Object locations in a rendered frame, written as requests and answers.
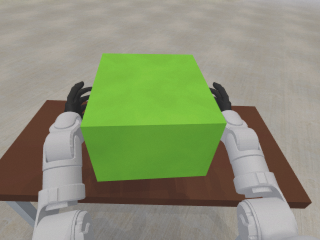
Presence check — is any robot left upper arm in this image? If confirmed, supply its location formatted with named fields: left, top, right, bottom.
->
left=33, top=209, right=95, bottom=240

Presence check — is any carton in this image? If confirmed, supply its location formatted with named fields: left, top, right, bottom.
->
left=80, top=53, right=227, bottom=182

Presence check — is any robot right upper arm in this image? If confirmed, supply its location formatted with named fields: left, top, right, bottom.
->
left=236, top=197, right=320, bottom=240

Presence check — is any right robot forearm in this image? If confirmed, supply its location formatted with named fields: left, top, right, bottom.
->
left=220, top=110, right=299, bottom=234

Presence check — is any right robot hand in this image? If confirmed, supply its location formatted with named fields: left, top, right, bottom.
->
left=209, top=82, right=232, bottom=112

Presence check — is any table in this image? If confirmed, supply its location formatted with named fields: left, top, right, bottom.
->
left=0, top=100, right=312, bottom=240

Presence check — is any left robot forearm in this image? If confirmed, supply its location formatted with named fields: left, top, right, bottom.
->
left=32, top=111, right=86, bottom=240

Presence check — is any left robot hand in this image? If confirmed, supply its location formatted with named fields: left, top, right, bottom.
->
left=64, top=81, right=92, bottom=120

